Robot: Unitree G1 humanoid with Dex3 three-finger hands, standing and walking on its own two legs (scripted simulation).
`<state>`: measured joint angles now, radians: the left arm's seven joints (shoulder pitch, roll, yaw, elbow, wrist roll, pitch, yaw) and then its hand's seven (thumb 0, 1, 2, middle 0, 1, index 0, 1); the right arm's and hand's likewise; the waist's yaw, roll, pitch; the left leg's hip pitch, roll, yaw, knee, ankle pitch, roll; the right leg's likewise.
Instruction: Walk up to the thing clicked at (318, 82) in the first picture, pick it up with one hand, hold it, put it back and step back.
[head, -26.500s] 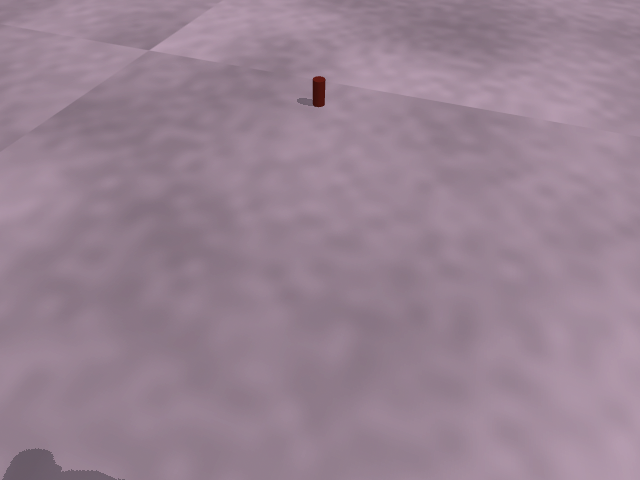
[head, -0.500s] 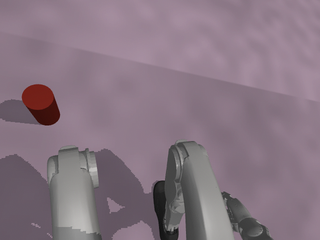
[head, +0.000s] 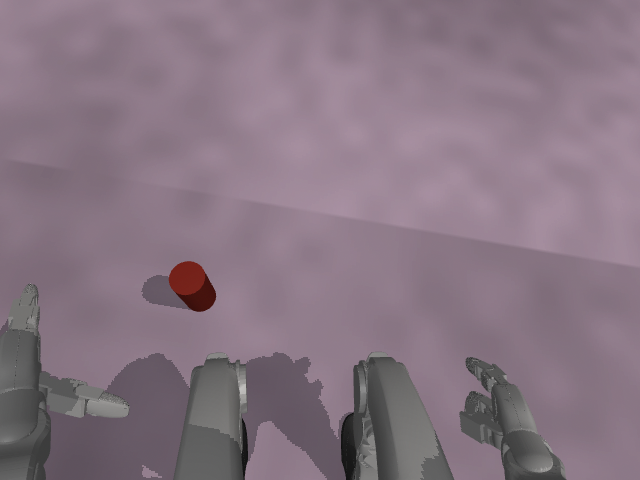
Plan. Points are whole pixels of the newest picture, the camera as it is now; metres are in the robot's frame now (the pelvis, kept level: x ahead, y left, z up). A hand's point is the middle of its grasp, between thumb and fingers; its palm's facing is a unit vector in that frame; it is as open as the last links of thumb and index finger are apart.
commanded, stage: home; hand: left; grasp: from the side
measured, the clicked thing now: (194, 288) +0.47 +0.24 -0.47
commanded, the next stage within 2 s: none
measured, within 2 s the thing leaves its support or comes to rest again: neither
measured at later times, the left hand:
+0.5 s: hand (50, 393) +0.23 +0.21 +0.10, palm faces +0.17 -0.93 -0.32, open 17.6 cm
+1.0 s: hand (50, 427) +0.21 +0.19 +0.12, palm faces +0.17 -0.94 -0.29, open 17.6 cm
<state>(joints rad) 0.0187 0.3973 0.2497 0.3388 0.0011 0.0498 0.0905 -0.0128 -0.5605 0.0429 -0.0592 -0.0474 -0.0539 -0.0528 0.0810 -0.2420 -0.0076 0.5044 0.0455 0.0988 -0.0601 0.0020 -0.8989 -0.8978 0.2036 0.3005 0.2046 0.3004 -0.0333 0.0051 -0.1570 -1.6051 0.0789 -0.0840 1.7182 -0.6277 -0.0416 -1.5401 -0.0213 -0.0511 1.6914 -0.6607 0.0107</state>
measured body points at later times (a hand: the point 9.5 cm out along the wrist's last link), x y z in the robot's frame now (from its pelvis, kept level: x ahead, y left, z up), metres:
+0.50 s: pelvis +0.06 +0.01 +0.16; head +0.09 +0.02 +0.61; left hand +0.22 +0.26 +0.13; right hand +0.23 -0.23 +0.08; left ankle +0.07 +0.14 -0.51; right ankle +0.06 -0.13 -0.51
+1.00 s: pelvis +0.05 +0.00 +0.18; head +0.08 +0.01 +0.62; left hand +0.20 +0.24 +0.14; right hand +0.23 -0.23 +0.10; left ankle +0.07 +0.14 -0.51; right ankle +0.06 -0.13 -0.51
